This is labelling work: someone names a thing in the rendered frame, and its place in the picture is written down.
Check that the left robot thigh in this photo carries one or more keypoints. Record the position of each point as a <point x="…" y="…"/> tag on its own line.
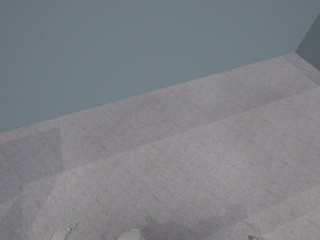
<point x="130" y="235"/>

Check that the left robot hand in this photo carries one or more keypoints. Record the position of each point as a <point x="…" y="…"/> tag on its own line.
<point x="65" y="230"/>

